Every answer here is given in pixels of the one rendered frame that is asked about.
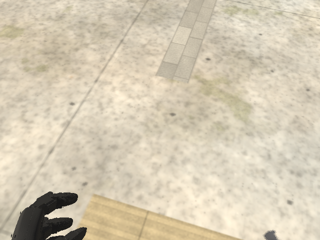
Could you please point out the left robot hand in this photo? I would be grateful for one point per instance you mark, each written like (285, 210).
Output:
(33, 225)

